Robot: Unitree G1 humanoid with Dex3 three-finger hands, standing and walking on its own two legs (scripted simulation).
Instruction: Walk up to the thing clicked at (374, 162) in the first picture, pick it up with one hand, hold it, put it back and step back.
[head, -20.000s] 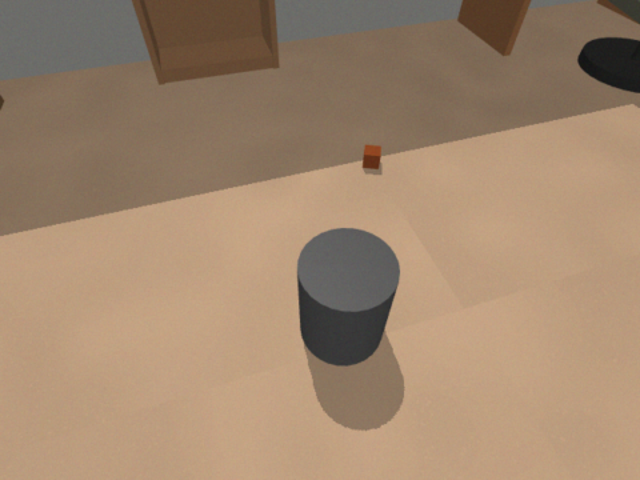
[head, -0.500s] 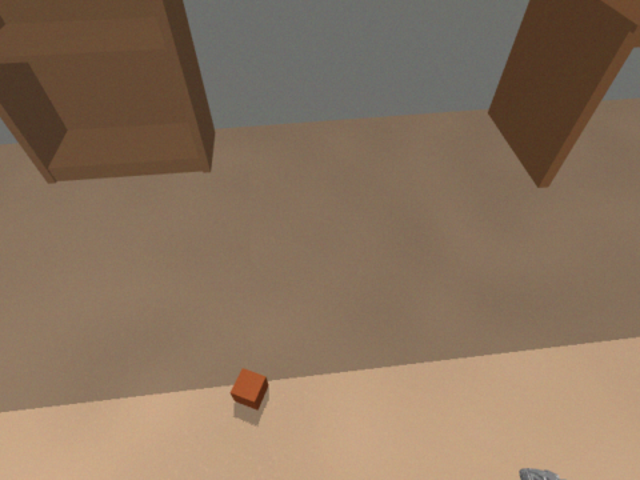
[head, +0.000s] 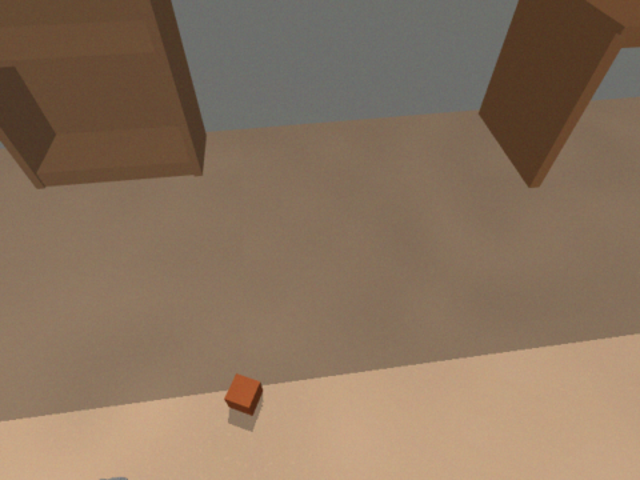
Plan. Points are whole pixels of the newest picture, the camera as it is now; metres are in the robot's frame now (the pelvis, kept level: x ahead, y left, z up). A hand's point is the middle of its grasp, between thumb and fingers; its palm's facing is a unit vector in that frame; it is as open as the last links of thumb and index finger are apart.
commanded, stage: walk up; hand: left
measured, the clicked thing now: (244, 394) +0.46 +0.23 -0.74
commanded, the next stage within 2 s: stand in 0.02 s
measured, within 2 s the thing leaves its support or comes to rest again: neither
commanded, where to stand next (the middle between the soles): +0.07 +0.01 m, yaw +0 degrees
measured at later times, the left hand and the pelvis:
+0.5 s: hand out of the picture +0.08 +0.25 -0.16, palm faces -0.04 -0.94 -0.34, open 7.3 cm; pelvis +0.01 -0.01 +0.00, yaw +0 degrees
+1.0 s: hand out of the picture +0.09 +0.24 -0.15, palm faces -0.04 -0.94 -0.34, open 7.3 cm; pelvis +0.02 -0.01 +0.00, yaw +0 degrees
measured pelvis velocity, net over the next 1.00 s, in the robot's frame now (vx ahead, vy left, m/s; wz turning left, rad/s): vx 0.02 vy -0.01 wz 0.00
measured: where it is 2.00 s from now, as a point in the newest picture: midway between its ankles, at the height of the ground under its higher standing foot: outside the picture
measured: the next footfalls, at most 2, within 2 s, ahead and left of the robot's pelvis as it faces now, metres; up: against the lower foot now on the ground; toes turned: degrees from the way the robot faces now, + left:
none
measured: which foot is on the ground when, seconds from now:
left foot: down 0.00-1.00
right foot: down 0.00-1.00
